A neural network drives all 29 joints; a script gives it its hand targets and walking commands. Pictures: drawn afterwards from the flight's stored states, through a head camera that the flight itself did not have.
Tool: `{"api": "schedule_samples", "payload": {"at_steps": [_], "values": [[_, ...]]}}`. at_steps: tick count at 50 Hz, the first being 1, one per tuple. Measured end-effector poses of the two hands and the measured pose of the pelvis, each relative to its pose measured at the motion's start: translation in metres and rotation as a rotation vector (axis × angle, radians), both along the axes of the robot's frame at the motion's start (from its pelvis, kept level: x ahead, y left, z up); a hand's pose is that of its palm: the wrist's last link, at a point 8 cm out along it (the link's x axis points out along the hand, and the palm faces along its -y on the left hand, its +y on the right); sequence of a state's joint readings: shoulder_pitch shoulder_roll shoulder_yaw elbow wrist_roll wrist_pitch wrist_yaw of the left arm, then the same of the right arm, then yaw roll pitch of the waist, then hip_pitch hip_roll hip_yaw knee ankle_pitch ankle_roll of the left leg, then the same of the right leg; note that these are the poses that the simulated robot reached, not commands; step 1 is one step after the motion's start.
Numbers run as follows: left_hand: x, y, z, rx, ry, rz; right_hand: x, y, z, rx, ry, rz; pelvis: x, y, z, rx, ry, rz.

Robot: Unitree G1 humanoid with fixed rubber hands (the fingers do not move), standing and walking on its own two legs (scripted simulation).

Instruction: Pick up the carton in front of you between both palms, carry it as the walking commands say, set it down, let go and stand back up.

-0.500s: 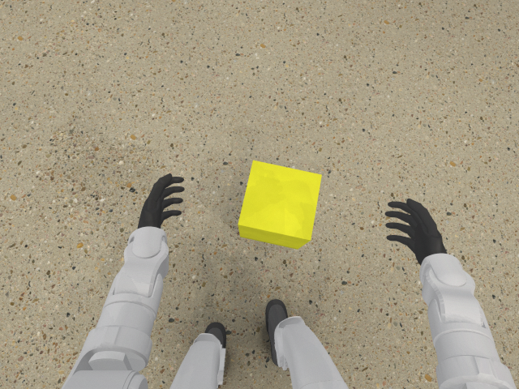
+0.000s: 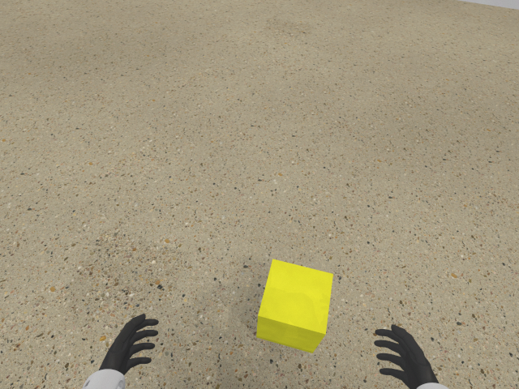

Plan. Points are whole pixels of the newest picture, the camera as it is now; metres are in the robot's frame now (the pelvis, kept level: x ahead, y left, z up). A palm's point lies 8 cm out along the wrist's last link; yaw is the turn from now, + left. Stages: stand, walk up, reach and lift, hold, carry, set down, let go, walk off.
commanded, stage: let go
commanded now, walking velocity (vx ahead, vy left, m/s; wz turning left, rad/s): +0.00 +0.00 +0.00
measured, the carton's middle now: (293, 307) +0.46 -0.12 -0.65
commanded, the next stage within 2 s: stand in 0.38 s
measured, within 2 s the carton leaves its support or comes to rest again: neither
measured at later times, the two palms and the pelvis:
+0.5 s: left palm (114, 358) +0.18 +0.23 -0.08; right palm (430, 367) +0.17 -0.25 -0.07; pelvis +0.02 +0.00 +0.00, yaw +0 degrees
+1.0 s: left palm out of the picture +0.14 +0.28 -0.09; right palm (451, 362) +0.18 -0.30 -0.09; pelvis +0.04 -0.02 +0.00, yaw +2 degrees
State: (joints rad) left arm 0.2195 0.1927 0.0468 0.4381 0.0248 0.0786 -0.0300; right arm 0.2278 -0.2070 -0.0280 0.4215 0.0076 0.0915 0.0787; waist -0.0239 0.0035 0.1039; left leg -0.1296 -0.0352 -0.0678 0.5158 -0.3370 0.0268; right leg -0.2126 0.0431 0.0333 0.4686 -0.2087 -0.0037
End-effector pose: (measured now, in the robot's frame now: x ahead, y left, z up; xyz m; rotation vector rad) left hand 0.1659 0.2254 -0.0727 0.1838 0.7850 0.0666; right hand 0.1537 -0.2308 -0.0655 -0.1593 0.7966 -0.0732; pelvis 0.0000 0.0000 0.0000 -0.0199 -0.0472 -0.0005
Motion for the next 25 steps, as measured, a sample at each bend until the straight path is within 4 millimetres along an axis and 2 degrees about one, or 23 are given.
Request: {"api": "schedule_samples", "payload": {"at_steps": [5, 11, 22, 25], "values": [[-0.001, 0.009, 0.007, 0.003, -0.003, 0.008, 0.016, 0.007, 0.003, -0.008, -0.021, 0.015, 0.007, 0.005, 0.001, -0.002, -0.031, 0.001], [0.009, 0.014, 0.009, 0.001, 0.003, 0.012, 0.028, 0.003, 0.007, -0.034, -0.022, 0.009, 0.016, 0.007, 0.001, -0.003, -0.034, -0.001], [0.015, -0.002, -0.002, -0.014, 0.006, 0.027, 0.022, -0.011, 0.001, -0.056, 0.034, -0.044, 0.024, -0.001, -0.001, 0.0, 0.008, -0.014], [0.013, 0.008, -0.005, 0.062, 0.03, 0.015, 0.02, -0.024, -0.005, -0.107, 0.031, -0.033, 0.024, -0.003, -0.002, 0.002, 0.023, -0.003]]}}
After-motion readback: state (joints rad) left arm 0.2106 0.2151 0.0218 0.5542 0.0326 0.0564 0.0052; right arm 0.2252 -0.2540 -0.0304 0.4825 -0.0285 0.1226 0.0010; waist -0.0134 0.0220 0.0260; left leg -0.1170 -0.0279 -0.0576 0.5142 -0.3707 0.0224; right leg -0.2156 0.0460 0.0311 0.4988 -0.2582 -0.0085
